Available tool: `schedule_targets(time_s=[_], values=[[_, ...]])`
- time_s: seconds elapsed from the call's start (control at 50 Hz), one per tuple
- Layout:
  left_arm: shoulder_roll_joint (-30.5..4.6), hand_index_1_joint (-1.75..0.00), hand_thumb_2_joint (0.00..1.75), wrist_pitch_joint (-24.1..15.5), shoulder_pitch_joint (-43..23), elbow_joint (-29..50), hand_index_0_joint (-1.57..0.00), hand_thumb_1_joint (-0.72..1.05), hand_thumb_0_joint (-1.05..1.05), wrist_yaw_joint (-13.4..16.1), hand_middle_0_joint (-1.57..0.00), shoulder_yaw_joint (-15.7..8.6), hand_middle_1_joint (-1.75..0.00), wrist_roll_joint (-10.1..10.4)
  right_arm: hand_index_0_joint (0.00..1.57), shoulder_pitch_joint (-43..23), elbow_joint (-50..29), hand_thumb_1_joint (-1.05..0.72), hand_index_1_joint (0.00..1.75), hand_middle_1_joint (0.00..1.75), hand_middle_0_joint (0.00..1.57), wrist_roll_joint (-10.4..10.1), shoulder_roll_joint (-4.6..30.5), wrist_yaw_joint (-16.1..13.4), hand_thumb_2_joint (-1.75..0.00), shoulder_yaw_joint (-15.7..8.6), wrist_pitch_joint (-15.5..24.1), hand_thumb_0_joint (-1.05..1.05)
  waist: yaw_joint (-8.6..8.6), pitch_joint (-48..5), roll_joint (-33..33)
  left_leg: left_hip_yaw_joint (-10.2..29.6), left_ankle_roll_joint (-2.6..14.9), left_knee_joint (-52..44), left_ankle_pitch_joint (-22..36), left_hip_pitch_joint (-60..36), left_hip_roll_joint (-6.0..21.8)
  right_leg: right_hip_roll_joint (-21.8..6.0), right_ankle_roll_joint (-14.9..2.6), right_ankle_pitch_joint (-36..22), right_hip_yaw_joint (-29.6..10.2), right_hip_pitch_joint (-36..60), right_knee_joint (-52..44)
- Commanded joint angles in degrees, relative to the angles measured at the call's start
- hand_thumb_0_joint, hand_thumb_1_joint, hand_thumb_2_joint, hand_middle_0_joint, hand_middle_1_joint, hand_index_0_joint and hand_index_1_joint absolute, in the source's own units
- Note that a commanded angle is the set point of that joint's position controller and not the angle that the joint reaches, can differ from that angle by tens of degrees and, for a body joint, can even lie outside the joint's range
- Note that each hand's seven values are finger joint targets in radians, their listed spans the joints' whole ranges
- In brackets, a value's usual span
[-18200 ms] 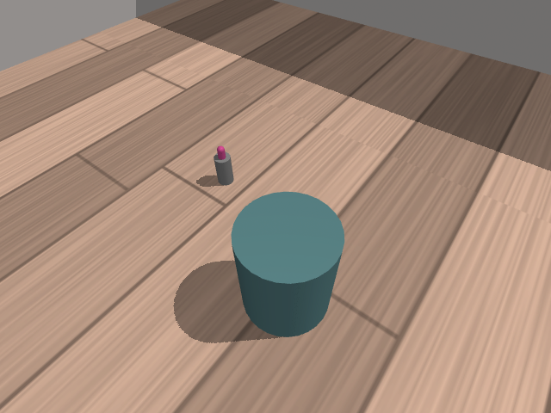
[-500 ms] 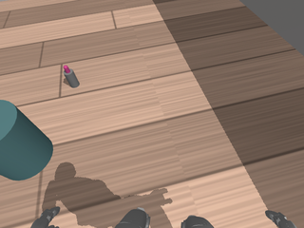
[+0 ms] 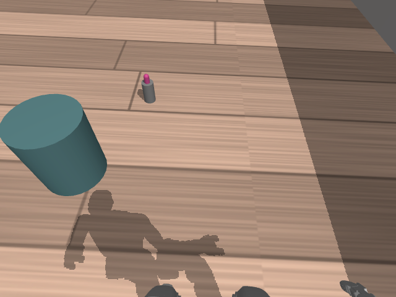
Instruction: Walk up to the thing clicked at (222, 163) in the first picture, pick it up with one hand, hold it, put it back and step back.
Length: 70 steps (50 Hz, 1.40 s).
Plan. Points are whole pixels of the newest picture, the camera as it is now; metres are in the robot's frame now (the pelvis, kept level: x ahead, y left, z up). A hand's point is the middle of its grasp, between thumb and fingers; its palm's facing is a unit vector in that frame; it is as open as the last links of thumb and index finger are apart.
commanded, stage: walk up
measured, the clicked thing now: (148, 87) +1.48 +0.36 -0.63
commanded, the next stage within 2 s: stand in 0.86 s
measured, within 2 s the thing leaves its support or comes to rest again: neither
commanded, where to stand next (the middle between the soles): +0.08 -0.01 m, yaw +6 degrees
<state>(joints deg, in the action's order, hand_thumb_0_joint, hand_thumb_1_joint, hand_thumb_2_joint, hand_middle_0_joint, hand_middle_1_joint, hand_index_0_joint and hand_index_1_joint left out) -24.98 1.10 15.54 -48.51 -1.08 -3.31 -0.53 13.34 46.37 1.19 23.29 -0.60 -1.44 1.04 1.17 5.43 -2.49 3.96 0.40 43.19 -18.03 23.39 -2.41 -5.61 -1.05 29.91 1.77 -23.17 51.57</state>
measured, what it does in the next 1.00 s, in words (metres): steps on the spot: right foot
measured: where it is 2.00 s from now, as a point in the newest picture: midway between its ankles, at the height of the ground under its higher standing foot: outside the picture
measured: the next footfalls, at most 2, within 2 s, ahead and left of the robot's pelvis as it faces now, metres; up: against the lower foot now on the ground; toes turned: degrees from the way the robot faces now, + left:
right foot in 0.04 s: +0.07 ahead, -0.15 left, +0.00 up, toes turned +3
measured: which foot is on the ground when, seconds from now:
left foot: down 0.00-1.00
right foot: up 0.00-0.02, down 0.04-1.00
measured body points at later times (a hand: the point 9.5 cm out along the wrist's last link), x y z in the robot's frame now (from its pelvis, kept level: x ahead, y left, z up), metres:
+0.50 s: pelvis +0.01 +0.00 +0.01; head +0.02 +0.00 +0.46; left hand +0.04 +0.32 -0.10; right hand +0.15 -0.29 -0.11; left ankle +0.04 +0.11 -0.71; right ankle +0.03 -0.15 -0.71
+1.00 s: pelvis +0.02 -0.01 +0.04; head +0.03 +0.00 +0.49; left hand +0.06 +0.30 -0.10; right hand +0.16 -0.30 -0.09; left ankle +0.04 +0.11 -0.71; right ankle +0.03 -0.15 -0.71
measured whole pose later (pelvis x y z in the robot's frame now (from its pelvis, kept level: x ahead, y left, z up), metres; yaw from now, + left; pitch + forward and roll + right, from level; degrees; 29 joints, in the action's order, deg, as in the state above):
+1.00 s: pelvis +0.02 -0.01 +0.04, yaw +7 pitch -2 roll +0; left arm -21.3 -1.0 5.1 -64.9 -0.6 -0.1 -0.2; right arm 3.3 64.6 0.2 20.3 0.5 0.0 0.5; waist 0.8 3.3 -0.7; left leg 4.7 -0.4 22.6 -9.5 10.7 -1.1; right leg -3.1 2.0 11.7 3.7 -6.7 20.8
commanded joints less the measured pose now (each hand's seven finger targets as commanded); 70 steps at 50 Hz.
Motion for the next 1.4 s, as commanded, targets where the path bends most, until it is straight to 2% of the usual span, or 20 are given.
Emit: schedule_targets(time_s=[0.0,0.02,0.04,0.06,0.08,0.1,0.16,0.18,0.2,0.22,0.24,0.26,0.3,0.34,0.36,0.4,0.5,0.86,0.96,1.38], values=[[-9.4,-0.3,0.9,-2.29,4.26,1.38,-0.2,0.9,0.0,1.08,-0.2,-3.29,-0.3,-0.23,0.2,-4.41,-4.21,-0.9,0.3,0.3,0.2,-0.5,14.12,-0.91,-0.9,-4.2,0.52,0.0,1.9,-6.09,10.62,13.62,8.81,-9.99,2.21,5.89,8.83,3.38,-1.16,-8.18,1.74,12.79,-16.26],[-11.4,-0.3,0.9,-2.79,4.33,1.38,-0.2,0.9,0.0,1.33,-0.2,-3.56,-0.3,-1.04,0.2,-4.58,-4.57,-0.9,0.3,0.3,0.2,-0.99,11.39,-0.87,-0.9,-3.4,0.19,0.0,2.44,-6.01,4.76,11.07,5.93,-4.71,-0.14,7.2,5.29,-0.24,-2.6,-6.72,-4.69,12.83,-22.52],[-16.62,-0.3,0.9,-3.02,2.52,2.48,-0.2,0.9,0.0,1.35,-0.2,-4.49,-0.3,-1.7,0.2,-5.3,-5.0,-0.9,0.3,0.3,0.2,-1.23,9.73,-0.94,-0.9,-3.37,0.0,0.0,2.57,-4.21,-6.06,4.6,2.57,4.17,-8.34,9.88,-2.12,-11.0,-7.41,3.38,-21.25,8.18,-31.78],[-19.47,-0.3,0.9,-2.93,-2.63,3.45,-0.2,0.9,0.0,1.1,-0.2,-5.03,-0.3,-1.91,0.2,-4.06,-3.47,-0.9,0.3,0.3,0.2,-0.76,12.32,-1.39,-0.9,-4.65,-0.16,0.0,0.85,-1.83,-9.33,0.39,0.95,13.8,-17.33,6.99,-1.32,-20.13,-13.48,7.4,-29.65,1.43,-35.5],[-18.27,-0.3,0.9,-3.13,-5.58,4.23,-0.2,0.9,0.0,1.08,-0.2,-4.93,-0.3,-1.45,0.2,-1.35,-1.77,-0.9,0.3,0.3,0.2,-0.69,13.71,-1.28,-0.9,-5.14,-0.02,0.0,-0.64,-0.54,-6.45,0.93,0.62,14.89,-16.21,6.32,0.98,-21.64,-15.23,4.19,-28.81,1.15,-34.7],[-16.29,-0.3,0.9,-3.34,-5.88,4.48,-0.2,0.9,0.0,1.18,-0.2,-4.41,-0.3,-1.3,0.2,-1.55,-1.27,-0.9,0.3,0.3,0.2,-0.98,14.22,-0.67,-0.9,-5.27,0.28,0.0,-0.71,0.55,-2.23,-0.29,0.6,13.32,-13.48,5.94,1.33,-18.4,-14.05,-2.9,-22.2,2.42,-31.74],[-14.24,-0.3,0.9,-3.22,-5.21,2.2,-0.2,0.9,0.0,0.94,-0.2,-3.08,-0.3,-1.16,0.2,2.0,1.44,-0.9,0.3,0.3,0.2,-1.05,9.73,0.15,-0.9,-4.6,1.7,0.0,-2.18,-4.52,-6.49,-4.5,1.4,-6.99,-1.79,-7.13,-0.47,-9.61,-7.58,-21.78,-7.02,3.66,-20.08],[-12.21,-0.3,0.9,-2.88,-3.32,1.91,-0.2,0.9,0.0,0.76,-0.2,-2.34,-0.3,-0.81,0.2,2.8,1.93,-0.9,0.3,0.3,0.2,-0.57,9.97,0.09,-0.9,-4.73,2.07,0.0,-1.97,-6.66,-5.05,-1.81,2.4,-12.04,-0.15,-11.86,-0.57,-7.55,-5.77,-24.1,-4.13,3.07,-14.12],[-9.27,-0.3,0.9,-2.58,-2.28,1.76,-0.2,0.9,0.0,0.69,-0.2,-1.48,-0.3,-0.45,0.2,3.03,2.02,-0.9,0.3,0.3,0.2,0.0,11.12,-0.23,-0.9,-5.06,2.5,0.0,-2.09,-8.9,0.56,7.7,4.3,-16.78,1.61,-16.71,4.09,-5.47,-2.76,-21.17,-1.39,-0.68,-6.18],[-5.93,-0.3,0.9,-2.22,-2.08,2.1,-0.2,0.9,0.0,0.53,-0.2,-0.61,-0.3,0.51,0.2,-0.6,0.54,-0.9,0.3,0.3,0.2,0.36,14.65,-0.52,-0.9,-5.42,2.87,0.0,-0.62,-8.22,9.95,26.79,9.27,-20.46,1.38,-16.85,15.24,0.71,0.92,-6.67,0.51,-8.14,-3.16],[-10.54,-0.3,0.9,-1.87,-3.73,1.12,-0.2,0.9,0.0,1.3,-0.2,-2.01,-0.3,0.48,0.2,-0.71,0.83,-0.9,0.3,0.3,0.2,-0.3,17.29,-0.51,-0.9,-6.0,2.57,0.0,-2.14,-7.45,7.73,29.43,14.79,-20.95,-0.79,-9.85,18.72,0.15,0.2,6.97,-3.17,-3.29,-1.38],[-10.65,-0.3,0.9,-1.84,-4.24,1.05,-0.2,0.9,0.0,1.34,-0.2,-1.87,-0.3,0.5,0.2,-1.69,1.01,-0.9,0.3,0.3,0.2,-0.06,16.39,-0.56,-0.9,-5.71,2.47,0.0,-1.31,-5.68,5.92,26.49,14.57,-20.51,0.47,-7.52,17.38,-0.36,-0.11,7.0,-4.24,-2.26,-0.38],[-8.42,-0.3,0.9,-2.38,-1.45,-0.98,-0.2,0.9,0.0,1.64,-0.2,-1.43,-0.3,0.72,0.2,-5.64,1.27,-0.9,0.3,0.3,0.2,-0.24,13.85,-0.86,-0.9,-4.36,2.34,0.0,0.27,-6.46,8.19,20.38,12.1,-16.32,11.84,-9.58,14.87,-0.57,-0.44,0.36,-3.37,-1.27,-6.13],[-7.93,-0.3,0.9,-3.58,2.33,-3.45,-0.2,0.9,0.0,1.79,-0.2,-1.11,-0.3,0.61,0.2,-8.24,1.9,-0.9,0.3,0.3,0.2,-1.19,12.56,-0.52,-0.9,-3.52,1.85,0.0,2.58,-8.81,8.29,10.74,7.44,-10.49,18.56,-5.51,10.55,0.33,-0.94,-15.03,-1.96,9.95,-21.16],[-9.73,-0.3,0.9,-4.0,0.47,-3.59,-0.2,0.9,0.0,1.84,-0.2,-1.42,-0.3,-0.03,0.2,-7.85,2.14,-0.9,0.3,0.3,0.2,-1.64,10.21,-0.4,-0.9,-2.67,1.52,0.0,1.56,-9.11,3.81,7.29,4.62,-7.47,18.41,-3.82,7.44,-1.98,-1.9,-20.95,-5.63,12.64,-23.86],[-13.42,-0.3,0.9,-3.91,-6.9,-2.16,-0.2,0.9,0.0,1.52,-0.2,-1.46,-0.3,-0.46,0.2,-4.91,4.57,-0.9,0.3,0.3,0.2,-1.7,9.73,-0.24,-0.9,-2.78,0.94,0.0,-2.13,-5.18,-1.05,3.35,1.81,-7.49,3.36,-6.72,2.37,-8.4,-6.17,-15.57,-12.71,4.92,-26.09],[-9.87,-0.3,0.9,-3.51,-8.51,-4.37,-0.2,0.9,0.0,1.16,-0.2,0.19,-0.3,0.24,0.2,-8.47,7.61,-0.9,0.3,0.3,0.2,-1.1,11.06,0.42,-0.9,-2.17,1.36,0.0,-0.59,-6.43,1.02,9.67,3.99,-16.56,4.03,-6.51,7.13,-1.74,-1.67,-11.84,-3.75,9.96,-24.8],[-8.51,-0.3,0.9,-3.44,-13.05,-11.98,-0.2,0.9,0.0,1.23,-0.2,0.92,-0.3,0.48,0.2,-12.53,14.62,-0.9,0.3,0.3,0.2,-1.28,8.64,0.43,-0.9,-0.97,1.19,0.0,-0.8,-8.45,2.21,6.31,0.95,-22.53,20.43,-15.26,7.81,-3.26,-0.02,-22.41,-3.85,17.48,-34.13],[-8.13,-0.3,0.9,-3.16,-13.98,-12.93,-0.2,0.9,0.0,1.2,-0.2,0.87,-0.3,0.49,0.2,-12.86,15.61,-0.9,0.3,0.3,0.2,-1.02,9.57,0.3,-0.9,-1.39,0.64,0.0,-0.94,-7.32,4.26,5.59,0.68,-25.28,14.69,-13.09,7.84,-2.66,0.41,-19.43,-3.93,18.76,-35.35],[-7.56,-0.3,0.9,-2.97,-12.54,-13.77,-0.2,0.9,0.0,1.32,-0.2,0.87,-0.3,0.33,0.2,-12.42,16.96,-0.9,0.3,0.3,0.2,-1.12,8.53,0.27,-0.9,-1.14,0.58,0.0,-1.02,-7.8,2.33,4.21,0.22,-27.1,17.32,-16.18,8.55,-2.54,0.46,-21.78,-4.22,18.63,-36.32]])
